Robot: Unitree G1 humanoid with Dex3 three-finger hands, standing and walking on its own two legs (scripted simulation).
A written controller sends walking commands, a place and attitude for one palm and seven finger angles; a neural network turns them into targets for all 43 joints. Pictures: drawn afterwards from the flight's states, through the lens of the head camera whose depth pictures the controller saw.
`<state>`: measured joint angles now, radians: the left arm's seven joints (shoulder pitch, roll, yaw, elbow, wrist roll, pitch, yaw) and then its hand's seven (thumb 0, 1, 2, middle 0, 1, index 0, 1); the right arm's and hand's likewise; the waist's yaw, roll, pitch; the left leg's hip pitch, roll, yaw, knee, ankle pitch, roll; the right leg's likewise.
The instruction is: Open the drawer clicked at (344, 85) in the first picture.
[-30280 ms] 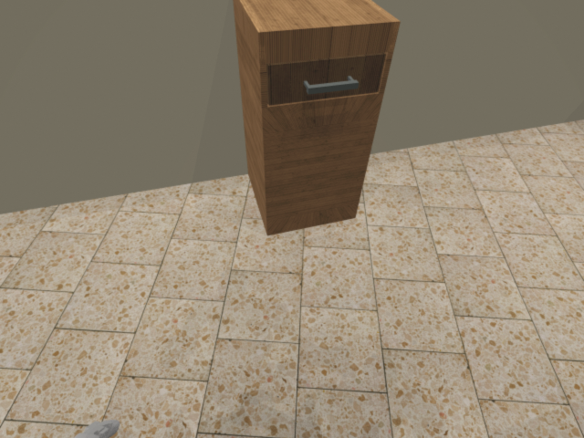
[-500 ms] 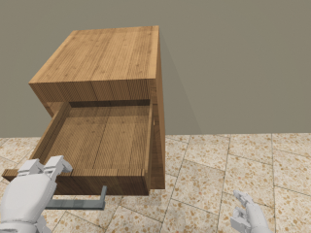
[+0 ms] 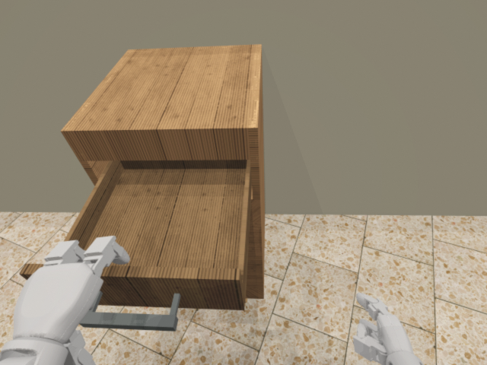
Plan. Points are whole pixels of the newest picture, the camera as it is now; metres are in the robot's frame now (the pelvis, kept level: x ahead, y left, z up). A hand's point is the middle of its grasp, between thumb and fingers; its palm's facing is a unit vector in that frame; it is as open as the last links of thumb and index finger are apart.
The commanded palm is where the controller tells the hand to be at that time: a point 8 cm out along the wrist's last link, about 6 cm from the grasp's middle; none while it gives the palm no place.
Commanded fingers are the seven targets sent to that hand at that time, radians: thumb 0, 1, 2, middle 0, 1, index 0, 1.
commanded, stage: draw the hand back to the body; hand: left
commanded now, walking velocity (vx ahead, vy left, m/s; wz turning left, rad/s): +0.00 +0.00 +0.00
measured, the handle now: (132, 309) +0.20 +0.25 -0.05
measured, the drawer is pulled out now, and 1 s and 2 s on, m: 0.29 0.29 0.29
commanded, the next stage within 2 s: step back with the hand held close in 1.50 s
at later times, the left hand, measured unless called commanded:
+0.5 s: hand (70, 296) +0.16 +0.26 +0.11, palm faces +0.05 -0.09 -0.99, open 13.8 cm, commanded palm +0.13 +0.26 +0.17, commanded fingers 0.00 -0.47 0.31 -0.30 -1.18 -0.30 -1.18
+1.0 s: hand (96, 258) +0.19 +0.22 +0.16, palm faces +0.37 -0.83 -0.41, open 11.3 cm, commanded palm +0.14 +0.26 +0.18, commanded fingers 0.00 0.41 0.69 -0.23 -0.62 -0.23 -0.62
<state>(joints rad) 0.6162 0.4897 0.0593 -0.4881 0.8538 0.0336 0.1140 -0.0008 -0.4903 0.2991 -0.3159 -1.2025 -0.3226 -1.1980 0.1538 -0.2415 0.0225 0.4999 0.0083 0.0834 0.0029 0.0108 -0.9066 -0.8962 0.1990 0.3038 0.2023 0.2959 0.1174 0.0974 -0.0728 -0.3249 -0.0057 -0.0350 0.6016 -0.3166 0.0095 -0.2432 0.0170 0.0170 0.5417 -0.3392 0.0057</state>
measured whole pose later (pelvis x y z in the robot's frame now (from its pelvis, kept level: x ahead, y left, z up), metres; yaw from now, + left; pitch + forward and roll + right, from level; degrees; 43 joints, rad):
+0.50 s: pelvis +0.00 +0.00 +0.00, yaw +0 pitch +1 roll -1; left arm 0.61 0.56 0.16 -0.50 0.80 -0.01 0.10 0.00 -0.49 0.30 -0.32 -1.20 -0.32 -1.20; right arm 0.14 -0.26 0.01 0.52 0.01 0.08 -0.01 0.01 -0.91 -0.90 0.20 0.30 0.20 0.30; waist 0.11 0.09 -0.05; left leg -0.31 0.00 -0.04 0.59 -0.31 0.01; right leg -0.22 0.02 0.01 0.51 -0.32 0.01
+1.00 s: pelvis +0.01 -0.02 +0.01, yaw +0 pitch -2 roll +0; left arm 0.56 0.33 0.28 -0.47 -0.06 -0.10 0.10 0.00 0.08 0.55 -0.26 -0.83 -0.27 -0.83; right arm 0.18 -0.20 0.02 0.62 0.01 -0.12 -0.08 0.01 -0.90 -0.90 0.20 0.30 0.20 0.30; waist 0.05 0.05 0.00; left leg -0.16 0.01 -0.05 0.45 -0.26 -0.01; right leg -0.08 0.03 0.01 0.39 -0.29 -0.02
